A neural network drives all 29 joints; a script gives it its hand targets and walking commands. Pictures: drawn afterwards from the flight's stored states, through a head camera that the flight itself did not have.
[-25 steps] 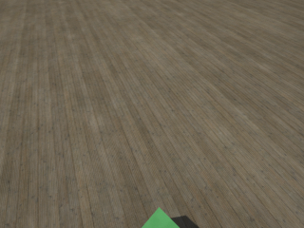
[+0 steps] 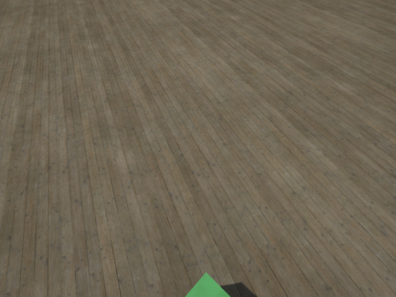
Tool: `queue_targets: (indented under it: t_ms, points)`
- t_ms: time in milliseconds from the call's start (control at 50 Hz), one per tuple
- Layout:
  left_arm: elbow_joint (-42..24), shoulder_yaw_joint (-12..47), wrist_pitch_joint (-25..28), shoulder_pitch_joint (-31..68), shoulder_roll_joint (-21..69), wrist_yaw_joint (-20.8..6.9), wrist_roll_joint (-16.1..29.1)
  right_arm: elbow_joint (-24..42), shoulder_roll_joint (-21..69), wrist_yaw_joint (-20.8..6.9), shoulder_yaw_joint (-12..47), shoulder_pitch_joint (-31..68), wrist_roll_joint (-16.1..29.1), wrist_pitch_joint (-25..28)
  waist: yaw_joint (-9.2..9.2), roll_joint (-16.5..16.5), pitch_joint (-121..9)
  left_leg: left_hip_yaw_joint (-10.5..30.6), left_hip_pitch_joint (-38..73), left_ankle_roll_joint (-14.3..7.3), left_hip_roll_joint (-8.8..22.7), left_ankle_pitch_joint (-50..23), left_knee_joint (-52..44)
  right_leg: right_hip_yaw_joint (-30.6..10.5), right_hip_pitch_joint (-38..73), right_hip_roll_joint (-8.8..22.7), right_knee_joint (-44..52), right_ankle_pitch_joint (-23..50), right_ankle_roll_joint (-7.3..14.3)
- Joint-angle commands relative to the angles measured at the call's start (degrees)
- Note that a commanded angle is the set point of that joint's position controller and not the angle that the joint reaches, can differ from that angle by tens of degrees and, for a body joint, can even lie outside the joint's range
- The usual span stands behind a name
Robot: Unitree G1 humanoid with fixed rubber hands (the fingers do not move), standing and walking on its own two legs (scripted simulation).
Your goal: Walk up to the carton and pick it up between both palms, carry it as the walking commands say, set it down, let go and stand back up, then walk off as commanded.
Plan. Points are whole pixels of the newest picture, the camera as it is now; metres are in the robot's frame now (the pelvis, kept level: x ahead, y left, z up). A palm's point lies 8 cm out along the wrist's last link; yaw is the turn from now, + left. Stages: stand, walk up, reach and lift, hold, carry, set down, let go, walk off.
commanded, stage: stand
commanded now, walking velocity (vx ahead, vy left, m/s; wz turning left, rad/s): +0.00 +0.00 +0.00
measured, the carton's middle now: out of the picture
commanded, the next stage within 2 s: walk off in 0.06 s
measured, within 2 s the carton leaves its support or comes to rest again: rests again in 0.80 s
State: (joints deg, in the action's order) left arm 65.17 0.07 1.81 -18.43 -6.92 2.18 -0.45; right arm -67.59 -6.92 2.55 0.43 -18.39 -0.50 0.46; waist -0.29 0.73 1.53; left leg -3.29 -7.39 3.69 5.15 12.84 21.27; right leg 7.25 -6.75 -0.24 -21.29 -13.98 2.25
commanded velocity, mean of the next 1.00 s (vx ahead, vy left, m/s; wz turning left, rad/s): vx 0.00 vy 0.16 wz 0.00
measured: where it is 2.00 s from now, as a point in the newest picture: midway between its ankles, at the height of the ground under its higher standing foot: outside the picture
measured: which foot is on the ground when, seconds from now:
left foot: down 0.00-0.38, up 0.40-0.62, down 0.64-1.00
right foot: down 0.00-0.64, up 0.66-1.00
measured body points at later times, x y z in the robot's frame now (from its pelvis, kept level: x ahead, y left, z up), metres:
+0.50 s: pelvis -0.01 +0.04 +0.00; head +0.02 +0.03 +0.45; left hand -0.02 +0.28 -0.15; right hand +0.01 -0.21 -0.16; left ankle -0.04 +0.16 -0.71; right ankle -0.02 -0.09 -0.74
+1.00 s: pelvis -0.04 +0.17 +0.00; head -0.01 +0.18 +0.45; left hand +0.04 +0.42 -0.16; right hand -0.01 -0.07 -0.15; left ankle +0.00 +0.22 -0.74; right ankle -0.10 +0.04 -0.68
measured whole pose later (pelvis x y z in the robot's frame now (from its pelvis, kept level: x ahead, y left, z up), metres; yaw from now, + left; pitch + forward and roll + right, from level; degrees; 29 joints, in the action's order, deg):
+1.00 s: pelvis -0.04 +0.17 +0.00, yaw -1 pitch +2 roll -1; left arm 57.3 -3.6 -3.8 -9.4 -11.3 3.6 -0.9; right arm -54.3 -10.1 2.2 -1.1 -16.0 -2.0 -1.3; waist 1.9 0.0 1.3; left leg -10.4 -15.4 -6.5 -1.4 9.8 22.5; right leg 4.4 -22.4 4.0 -55.7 -27.7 0.2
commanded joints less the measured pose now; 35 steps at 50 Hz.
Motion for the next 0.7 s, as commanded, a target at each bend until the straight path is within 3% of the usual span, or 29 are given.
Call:
queue_targets:
  t_ms: [0,220,260,300,360,400,420,440,480,540,580,600,620,640,660,680]
  points:
    - [-0.37,-0.62,0.18,-4.71,-4.34,0.12,0.01,0.0,-3.57,0.11,-0.41,-5.15,-0.02,0.11,0.02,-0.57,2.98,1.61,-2.1,-1.99,2.46,-9.36,-2.16,-6.01,-1.03,7.0,4.35,12.29,-0.09]
    - [-3.61,-2.0,0.76,-2.13,-9.09,0.28,-0.26,3.51,-8.14,0.05,-1.86,-3.07,-0.39,0.86,0.11,-0.47,2.73,1.98,-1.7,-2.66,2.81,-8.74,-1.3,-6.05,-1.5,7.58,2.99,12.02,0.39]
    - [-3.1,-0.75,0.23,-3.4,-4.11,-0.08,-0.35,1.19,-2.94,0.26,-0.6,-5.59,0.2,-0.26,-0.79,0.18,2.81,0.46,-3.45,-1.97,1.49,-8.26,0.15,-7.13,-0.9,9.43,3.19,13.9,-0.09]
    - [-4.12,-1.79,-0.05,-3.38,-8.26,0.08,-0.92,1.99,-4.86,0.52,-0.98,-4.61,0.14,-1.07,-1.73,-2.85,2.87,-0.96,-6.87,-0.67,0.86,-4.99,3.56,-10.9,-0.38,13.87,3.81,14.7,0.41]
    - [-4.95,-3.09,-0.6,-4.14,-11.97,0.65,-1.5,4.45,-7.4,0.38,-1.95,-1.85,-0.31,-1.85,-2.95,-7.62,3.12,-2.0,-11.53,-0.71,-0.31,2.09,9.02,-16.24,-0.91,19.34,4.28,13.94,4.11]
    - [-5.25,-3.63,-0.77,-4.82,-12.91,1.32,-1.77,6.3,-7.56,-0.22,-2.82,-0.37,-0.75,-2.29,-3.71,-10.4,2.7,-1.13,-15.8,-1.54,-1.01,12.77,21.2,-19.42,-1.87,23.79,4.47,18.17,8.29]
    - [-5.25,-4.04,-0.76,-5.38,-13.87,1.65,-1.88,7.46,-7.26,-0.5,-3.23,0.86,-0.8,-2.58,-3.96,-9.7,2.8,0.32,-18.91,-1.77,-0.68,16.2,27.23,-20.11,-2.02,25.97,4.6,21.3,10.46]
    - [-5.19,-4.34,-0.81,-5.38,-14.4,1.84,-1.96,8.56,-6.82,-0.75,-3.49,1.82,-0.78,-2.68,-3.71,-8.18,2.67,1.39,-20.91,-1.79,-0.09,16.64,30.35,-19.2,-2.11,26.29,4.38,22.55,11.08]
    - [-5.56,-4.78,-1.02,-2.99,-14.41,1.98,-2.11,10.36,-6.55,-1.17,-3.82,2.28,-0.84,-2.65,-2.12,-8.05,2.08,2.4,-21.24,-1.5,0.73,14.23,28.77,-15.71,-2.8,23.94,3.25,21.75,8.75]
    - [-5.79,-5.43,-1.58,-1.1,-14.61,1.98,-2.2,11.9,-6.51,-1.68,-4.2,0.79,-0.84,-2.81,-1.18,-11.64,0.0,-0.15,-15.95,-1.01,-0.95,10.58,21.36,-11.65,-4.98,21.46,1.34,23.69,6.04]
    - [-5.95,-6.17,-2.25,0.16,-15.79,1.99,-1.89,12.51,-6.88,-2.15,-4.47,-0.85,-0.82,-2.95,-0.2,-12.85,-0.76,-2.32,-10.06,-1.34,-2.08,5.26,12.37,-9.77,-7.36,20.15,-0.61,20.75,3.51]
    - [-6.24,-6.52,-2.78,1.28,-16.04,1.98,-1.53,11.96,-7.36,-2.5,-4.7,-3.26,-0.92,-2.88,1.27,-11.92,-1.12,-4.19,-4.08,-1.67,-3.27,-0.74,5.14,-8.0,-10.27,18.66,-3.24,16.27,1.58]
    - [-6.11,-6.45,-3.11,-0.29,-14.44,1.63,-1.48,11.2,-9.77,-2.78,-5.39,-6.26,-1.51,-2.38,2.08,-6.37,-2.79,-3.08,5.1,-1.4,-2.84,-2.77,0.4,-5.04,-15.53,15.48,-9.57,8.07,-0.59]
    - [-7.14,-5.64,-3.49,-2.26,-10.15,1.06,-1.97,11.58,-14.72,-3.04,-6.06,-8.39,-2.01,-1.72,2.5,10.81,-4.41,10.4,9.52,-3.18,9.79,-8.4,-6.48,1.31,-23.06,8.55,-25.08,-15.27,-3.67]
    - [-9.29,-4.1,-4.53,0.45,-5.72,1.84,-1.01,13.05,-18.95,-2.4,-6.5,-5.0,-1.56,-1.73,3.34,21.64,-3.67,15.17,-1.56,-11.76,16.39,-11.86,-7.51,-1.27,-25.16,4.27,-37.83,-25.59,-3.44]
    - [-9.9,-4.53,-5.1,4.74,-7.81,2.09,-0.67,13.5,-14.31,-2.18,-5.14,-4.28,-1.66,-1.7,4.22,13.06,-1.68,12.84,-6.2,-13.21,13.53,-12.62,-7.32,-7.02,-24.01,4.42,-45.61,-23.96,-2.28]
